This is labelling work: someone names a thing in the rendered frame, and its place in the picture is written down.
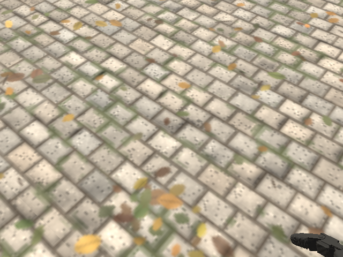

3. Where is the right robot hand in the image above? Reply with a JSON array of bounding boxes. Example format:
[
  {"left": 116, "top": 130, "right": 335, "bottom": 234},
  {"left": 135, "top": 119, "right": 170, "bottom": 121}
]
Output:
[{"left": 290, "top": 233, "right": 343, "bottom": 257}]

